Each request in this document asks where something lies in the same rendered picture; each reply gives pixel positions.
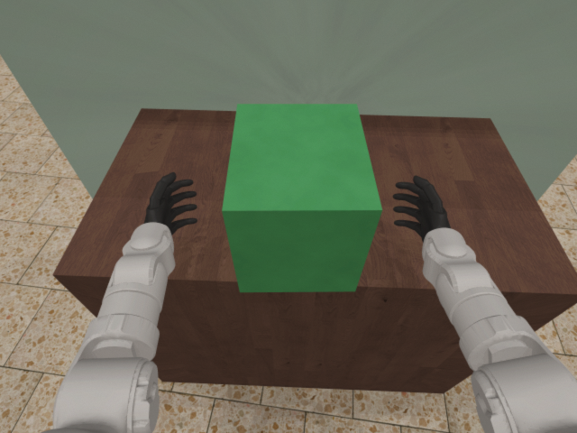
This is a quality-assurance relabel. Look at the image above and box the right robot forearm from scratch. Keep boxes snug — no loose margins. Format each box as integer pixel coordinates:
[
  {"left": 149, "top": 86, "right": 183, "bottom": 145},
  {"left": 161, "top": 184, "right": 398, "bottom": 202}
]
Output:
[{"left": 422, "top": 227, "right": 577, "bottom": 388}]

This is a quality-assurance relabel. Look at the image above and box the carton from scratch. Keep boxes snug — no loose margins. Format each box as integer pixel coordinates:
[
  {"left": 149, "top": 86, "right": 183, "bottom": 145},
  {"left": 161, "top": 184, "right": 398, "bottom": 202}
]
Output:
[{"left": 222, "top": 104, "right": 382, "bottom": 292}]

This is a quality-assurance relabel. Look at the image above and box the robot right hand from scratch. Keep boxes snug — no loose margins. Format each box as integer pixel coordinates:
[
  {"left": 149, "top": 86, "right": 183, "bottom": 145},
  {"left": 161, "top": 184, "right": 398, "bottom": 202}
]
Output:
[{"left": 393, "top": 176, "right": 451, "bottom": 242}]

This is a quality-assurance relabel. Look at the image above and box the pedestal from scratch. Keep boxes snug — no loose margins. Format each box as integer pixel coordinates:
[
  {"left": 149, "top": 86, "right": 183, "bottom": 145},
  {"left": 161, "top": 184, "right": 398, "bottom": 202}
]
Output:
[{"left": 52, "top": 108, "right": 577, "bottom": 393}]

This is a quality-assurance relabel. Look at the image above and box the robot left upper arm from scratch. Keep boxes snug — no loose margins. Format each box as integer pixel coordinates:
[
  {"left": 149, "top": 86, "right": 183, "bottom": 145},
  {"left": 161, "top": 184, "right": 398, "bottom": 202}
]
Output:
[{"left": 42, "top": 357, "right": 160, "bottom": 433}]

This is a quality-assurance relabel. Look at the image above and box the robot right upper arm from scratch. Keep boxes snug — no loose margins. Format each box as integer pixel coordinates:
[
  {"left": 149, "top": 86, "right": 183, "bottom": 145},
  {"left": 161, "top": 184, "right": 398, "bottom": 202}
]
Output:
[{"left": 471, "top": 354, "right": 577, "bottom": 433}]

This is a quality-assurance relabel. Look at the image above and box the left robot forearm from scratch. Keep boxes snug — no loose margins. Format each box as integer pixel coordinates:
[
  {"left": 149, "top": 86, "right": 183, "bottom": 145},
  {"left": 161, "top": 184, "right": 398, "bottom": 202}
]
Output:
[{"left": 53, "top": 222, "right": 176, "bottom": 429}]

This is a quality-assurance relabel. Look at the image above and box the robot left hand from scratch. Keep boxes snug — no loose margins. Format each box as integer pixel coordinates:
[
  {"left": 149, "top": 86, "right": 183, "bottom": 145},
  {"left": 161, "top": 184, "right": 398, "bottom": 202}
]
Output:
[{"left": 144, "top": 172, "right": 197, "bottom": 235}]

